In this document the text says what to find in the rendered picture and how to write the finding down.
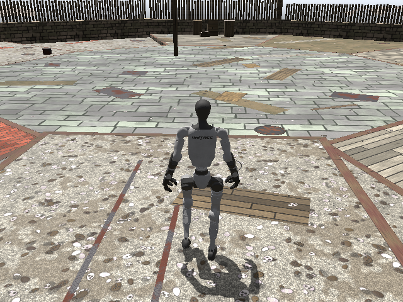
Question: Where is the robot right hand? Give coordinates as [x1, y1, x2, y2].
[225, 175, 240, 189]

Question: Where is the robot left upper arm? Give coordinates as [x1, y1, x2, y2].
[172, 126, 189, 162]

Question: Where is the left robot forearm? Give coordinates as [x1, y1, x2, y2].
[164, 152, 178, 179]

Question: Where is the left robot shin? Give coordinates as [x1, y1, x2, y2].
[183, 198, 191, 240]

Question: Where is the robot right upper arm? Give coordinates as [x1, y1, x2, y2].
[215, 127, 233, 162]

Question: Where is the right robot foot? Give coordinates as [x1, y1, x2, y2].
[208, 245, 217, 260]

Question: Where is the robot left hand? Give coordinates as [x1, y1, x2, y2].
[162, 177, 177, 192]

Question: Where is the right robot forearm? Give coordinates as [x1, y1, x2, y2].
[226, 153, 239, 177]

